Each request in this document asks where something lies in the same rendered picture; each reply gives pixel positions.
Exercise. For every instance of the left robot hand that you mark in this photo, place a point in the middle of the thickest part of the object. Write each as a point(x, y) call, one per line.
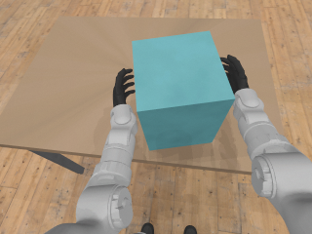
point(119, 95)

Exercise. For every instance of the carton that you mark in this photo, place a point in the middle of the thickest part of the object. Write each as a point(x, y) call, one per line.
point(182, 91)

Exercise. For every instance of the right robot upper arm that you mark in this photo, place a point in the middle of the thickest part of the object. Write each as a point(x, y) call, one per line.
point(285, 179)

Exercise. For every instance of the left robot foot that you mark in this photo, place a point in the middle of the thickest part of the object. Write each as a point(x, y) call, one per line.
point(147, 228)

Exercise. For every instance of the robot right forearm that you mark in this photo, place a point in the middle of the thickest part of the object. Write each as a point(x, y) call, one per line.
point(256, 129)

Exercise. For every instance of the left robot upper arm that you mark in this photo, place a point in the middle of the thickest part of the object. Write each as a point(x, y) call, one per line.
point(101, 209)

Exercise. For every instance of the right robot hand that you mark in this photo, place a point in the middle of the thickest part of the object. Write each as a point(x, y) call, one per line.
point(236, 74)

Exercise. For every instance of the robot left forearm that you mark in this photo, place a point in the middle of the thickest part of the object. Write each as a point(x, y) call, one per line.
point(114, 166)

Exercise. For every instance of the table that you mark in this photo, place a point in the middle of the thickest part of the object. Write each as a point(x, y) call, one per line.
point(63, 102)

